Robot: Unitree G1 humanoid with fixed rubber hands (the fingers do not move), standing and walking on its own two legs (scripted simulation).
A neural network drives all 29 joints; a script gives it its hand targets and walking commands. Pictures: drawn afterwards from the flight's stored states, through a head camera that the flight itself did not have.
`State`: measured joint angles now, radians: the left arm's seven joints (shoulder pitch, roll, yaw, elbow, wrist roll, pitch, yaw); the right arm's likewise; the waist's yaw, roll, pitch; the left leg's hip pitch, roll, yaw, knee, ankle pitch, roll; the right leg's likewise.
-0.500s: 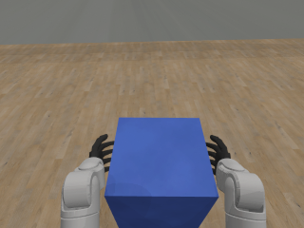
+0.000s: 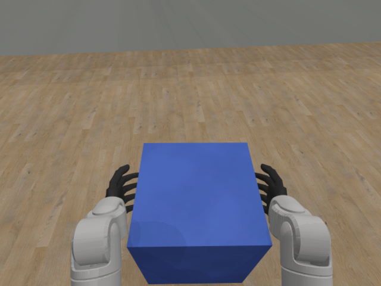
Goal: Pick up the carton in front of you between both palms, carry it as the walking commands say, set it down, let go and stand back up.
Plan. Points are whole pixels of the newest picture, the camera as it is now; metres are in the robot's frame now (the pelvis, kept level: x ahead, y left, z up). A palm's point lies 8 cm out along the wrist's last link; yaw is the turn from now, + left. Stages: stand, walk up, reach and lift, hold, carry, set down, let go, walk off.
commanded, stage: carry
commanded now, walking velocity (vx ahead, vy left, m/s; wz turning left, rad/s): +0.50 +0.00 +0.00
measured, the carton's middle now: (195, 216) +0.27 +0.00 +0.03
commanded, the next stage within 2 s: none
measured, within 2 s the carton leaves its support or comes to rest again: neither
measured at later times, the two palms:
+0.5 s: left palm (136, 111) +0.59 +0.17 +0.08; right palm (235, 109) +0.59 -0.13 +0.08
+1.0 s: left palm (148, 68) +0.84 +0.16 +0.10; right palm (227, 70) +0.84 -0.14 +0.09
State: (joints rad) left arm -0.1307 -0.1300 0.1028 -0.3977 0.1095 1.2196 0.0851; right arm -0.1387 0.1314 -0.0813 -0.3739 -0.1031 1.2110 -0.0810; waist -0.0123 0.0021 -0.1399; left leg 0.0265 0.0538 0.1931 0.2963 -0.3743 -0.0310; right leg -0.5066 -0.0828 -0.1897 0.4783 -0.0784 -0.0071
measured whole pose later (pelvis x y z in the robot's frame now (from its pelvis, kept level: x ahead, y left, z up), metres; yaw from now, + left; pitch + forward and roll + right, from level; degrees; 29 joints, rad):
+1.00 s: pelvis +0.58 +0.01 +0.00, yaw +1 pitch +3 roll -1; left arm -0.17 -0.14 0.10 -0.33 0.11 1.19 0.08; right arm -0.16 0.13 -0.12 -0.36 -0.12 1.21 -0.08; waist 0.00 0.06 -0.10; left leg -0.12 0.08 0.13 0.49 -0.40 -0.04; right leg -0.36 -0.02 -0.22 0.45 -0.15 -0.04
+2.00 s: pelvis +0.56 +0.03 -0.01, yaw +3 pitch +1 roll -1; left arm -0.15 -0.13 0.11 -0.20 0.15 1.13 0.07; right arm -0.15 0.13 -0.11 -0.20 -0.15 1.13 -0.06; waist 0.00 0.01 -0.10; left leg -0.13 0.05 0.19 0.55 -0.44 0.02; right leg -0.39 -0.09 -0.19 0.55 -0.18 -0.01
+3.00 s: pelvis +0.52 +0.02 +0.01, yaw +16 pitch -5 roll +0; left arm -0.25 -0.15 0.22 0.25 0.25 0.63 0.00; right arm -0.24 0.15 -0.19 0.20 -0.26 0.68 -0.02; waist -0.01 0.03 0.08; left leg -0.04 -0.03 -0.06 0.43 -0.29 0.02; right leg -0.17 -0.03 0.09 0.36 -0.10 0.04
